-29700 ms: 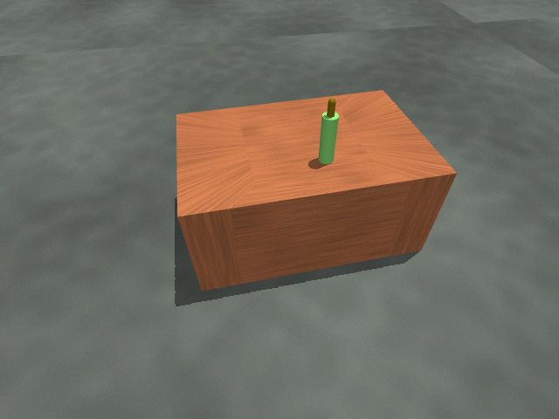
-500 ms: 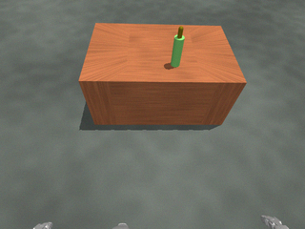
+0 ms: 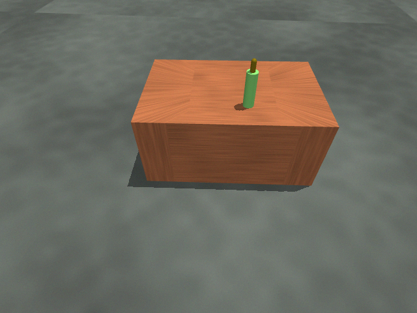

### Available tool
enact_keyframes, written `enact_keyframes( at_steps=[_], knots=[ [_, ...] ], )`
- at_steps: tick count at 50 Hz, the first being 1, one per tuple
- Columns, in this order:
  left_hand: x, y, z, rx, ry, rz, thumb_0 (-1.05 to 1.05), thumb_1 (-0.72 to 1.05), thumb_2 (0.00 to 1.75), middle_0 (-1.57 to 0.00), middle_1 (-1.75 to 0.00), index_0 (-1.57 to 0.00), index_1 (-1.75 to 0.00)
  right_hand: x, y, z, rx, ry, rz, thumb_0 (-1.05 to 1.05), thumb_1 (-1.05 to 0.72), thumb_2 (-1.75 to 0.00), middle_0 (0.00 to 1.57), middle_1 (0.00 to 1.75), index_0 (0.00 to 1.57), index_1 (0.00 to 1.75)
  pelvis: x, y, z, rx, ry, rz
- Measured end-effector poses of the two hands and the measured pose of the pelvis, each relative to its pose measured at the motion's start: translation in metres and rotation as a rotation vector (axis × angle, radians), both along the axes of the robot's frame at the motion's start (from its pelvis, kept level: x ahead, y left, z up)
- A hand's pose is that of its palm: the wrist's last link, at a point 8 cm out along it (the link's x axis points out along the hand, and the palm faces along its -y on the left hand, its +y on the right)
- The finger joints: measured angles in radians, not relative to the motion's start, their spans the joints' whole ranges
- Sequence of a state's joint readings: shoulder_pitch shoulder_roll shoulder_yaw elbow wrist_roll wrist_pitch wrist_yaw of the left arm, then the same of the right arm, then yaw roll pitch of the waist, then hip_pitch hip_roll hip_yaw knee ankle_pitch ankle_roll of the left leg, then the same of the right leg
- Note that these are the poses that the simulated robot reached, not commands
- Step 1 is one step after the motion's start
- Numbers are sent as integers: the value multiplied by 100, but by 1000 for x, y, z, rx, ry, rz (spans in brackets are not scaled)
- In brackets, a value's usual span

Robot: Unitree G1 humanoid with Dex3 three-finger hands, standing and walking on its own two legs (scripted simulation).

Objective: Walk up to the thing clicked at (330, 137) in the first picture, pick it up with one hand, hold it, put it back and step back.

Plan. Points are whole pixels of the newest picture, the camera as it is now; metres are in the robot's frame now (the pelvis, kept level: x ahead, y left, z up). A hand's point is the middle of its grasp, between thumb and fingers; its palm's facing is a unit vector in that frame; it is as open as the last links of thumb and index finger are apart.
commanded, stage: step back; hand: right
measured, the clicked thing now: (251, 83) +1.17 -0.17 -0.19
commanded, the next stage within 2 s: stand in 0.72 s
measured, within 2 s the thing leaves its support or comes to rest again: neither
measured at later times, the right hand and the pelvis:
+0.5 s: hand out of the picture +0.13 -0.23 -0.14, palm faces -0.06 +0.93 -0.36, open 7.3 cm; pelvis +0.04 +0.01 +0.01, yaw +2 degrees
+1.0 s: hand out of the picture +0.15 -0.24 -0.13, palm faces -0.01 +0.95 -0.32, open 7.3 cm; pelvis +0.03 +0.01 +0.02, yaw +1 degrees
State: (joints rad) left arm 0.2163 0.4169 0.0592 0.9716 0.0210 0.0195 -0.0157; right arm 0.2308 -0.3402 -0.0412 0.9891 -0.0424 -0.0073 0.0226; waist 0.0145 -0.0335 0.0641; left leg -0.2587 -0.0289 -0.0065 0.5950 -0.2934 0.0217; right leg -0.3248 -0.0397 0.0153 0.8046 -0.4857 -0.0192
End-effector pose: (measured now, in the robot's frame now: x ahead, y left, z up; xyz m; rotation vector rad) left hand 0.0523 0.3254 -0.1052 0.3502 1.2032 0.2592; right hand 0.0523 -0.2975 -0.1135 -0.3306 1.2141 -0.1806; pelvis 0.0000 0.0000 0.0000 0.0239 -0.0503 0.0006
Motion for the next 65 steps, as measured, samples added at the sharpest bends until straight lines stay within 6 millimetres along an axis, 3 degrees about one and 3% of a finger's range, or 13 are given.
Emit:
enact_keyframes(
  at_steps=[7,13,21,31,37,45,54,65],
  knots=[
    [-2,-19,2,-11,-24,2,1,90,90,-20,-30,-21,-30,14,-8,-3,13,-10,-3,1,-91,-90,20,30,21,30,2,-10,2,-34,3,6],
    [2,-18,1,-31,-26,24,1,90,90,-20,-30,-21,-30,36,-9,3,-15,-10,31,1,-91,-90,20,30,21,30,11,0,4,-31,12,34],
    [29,1,-10,-48,-1,30,1,90,90,-20,-30,-21,-30,60,10,10,-32,-18,31,1,-91,-90,20,30,21,30,28,15,4,-20,19,33],
    [68,2,1,-32,-44,1,1,90,90,-20,-30,-20,-30,105,28,12,13,-80,30,1,-91,-90,20,30,21,30,41,15,9,-29,22,27],
    [80,-1,6,-27,-64,-11,1,90,90,-20,-30,-20,-30,117,30,14,26,-110,26,1,-91,-90,20,30,21,30,42,15,11,-26,14,21],
    [74,-16,8,-58,-32,-26,0,90,90,-20,-30,-20,-30,105,24,19,31,-90,13,1,-91,-90,20,30,21,30,39,12,19,-23,8,19],
    [55,-28,7,-76,-2,-33,1,90,90,-20,-30,-21,-30,70,11,20,18,-40,-15,1,-91,-90,20,30,21,30,27,6,22,-23,-2,15],
    [30,-27,8,-66,28,-25,1,90,90,-20,-30,-21,-30,30,3,14,20,27,-33,1,-91,-90,20,30,21,30,16,1,22,-25,1,17]
  ],
)
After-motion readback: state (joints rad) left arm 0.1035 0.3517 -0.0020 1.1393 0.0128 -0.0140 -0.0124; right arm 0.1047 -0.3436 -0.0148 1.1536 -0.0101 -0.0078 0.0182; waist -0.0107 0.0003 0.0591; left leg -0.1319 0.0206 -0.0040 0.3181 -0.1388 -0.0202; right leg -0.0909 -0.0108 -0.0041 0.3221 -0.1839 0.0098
